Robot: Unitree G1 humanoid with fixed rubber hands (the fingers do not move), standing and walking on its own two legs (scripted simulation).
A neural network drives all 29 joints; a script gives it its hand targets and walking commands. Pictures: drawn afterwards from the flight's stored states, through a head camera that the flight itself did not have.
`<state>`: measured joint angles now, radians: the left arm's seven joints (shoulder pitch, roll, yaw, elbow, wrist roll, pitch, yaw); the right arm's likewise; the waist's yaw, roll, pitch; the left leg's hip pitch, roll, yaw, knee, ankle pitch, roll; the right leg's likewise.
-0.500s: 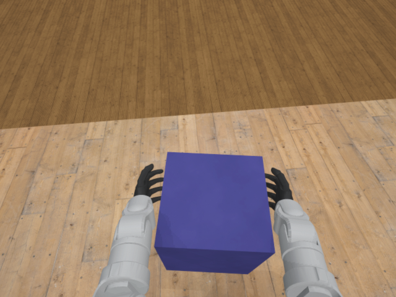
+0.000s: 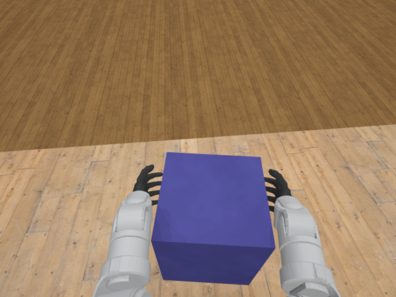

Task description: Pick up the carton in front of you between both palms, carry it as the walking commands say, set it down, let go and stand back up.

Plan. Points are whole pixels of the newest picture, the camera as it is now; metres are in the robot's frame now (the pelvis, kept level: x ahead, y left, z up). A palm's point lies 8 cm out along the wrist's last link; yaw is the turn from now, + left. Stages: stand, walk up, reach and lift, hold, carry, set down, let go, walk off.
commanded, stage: reach and lift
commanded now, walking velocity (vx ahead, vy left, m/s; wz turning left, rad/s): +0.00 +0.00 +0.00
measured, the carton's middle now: (209, 221) +0.30 +0.00 -0.04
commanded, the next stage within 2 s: hold in 0.70 s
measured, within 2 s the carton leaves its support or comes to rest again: neither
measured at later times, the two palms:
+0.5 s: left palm (140, 191) +0.32 +0.15 +0.05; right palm (281, 198) +0.31 -0.15 +0.04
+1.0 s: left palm (136, 195) +0.30 +0.15 +0.06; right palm (284, 198) +0.29 -0.15 +0.06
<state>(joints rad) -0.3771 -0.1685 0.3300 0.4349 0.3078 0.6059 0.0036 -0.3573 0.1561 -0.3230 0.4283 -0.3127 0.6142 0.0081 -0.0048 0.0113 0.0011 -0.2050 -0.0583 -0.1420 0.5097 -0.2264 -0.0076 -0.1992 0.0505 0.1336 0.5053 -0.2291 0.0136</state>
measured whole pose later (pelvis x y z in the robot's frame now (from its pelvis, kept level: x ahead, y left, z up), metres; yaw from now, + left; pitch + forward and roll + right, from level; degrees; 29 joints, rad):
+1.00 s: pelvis +0.01 +0.00 +0.01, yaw +0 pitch -8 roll +0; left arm -0.27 -0.15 0.23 0.25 0.28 0.76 0.00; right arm -0.26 0.15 -0.22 0.25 -0.27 0.77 0.00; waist 0.00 0.00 0.00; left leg -0.05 -0.04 -0.13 0.39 -0.19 0.00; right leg -0.04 0.04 0.13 0.37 -0.19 0.01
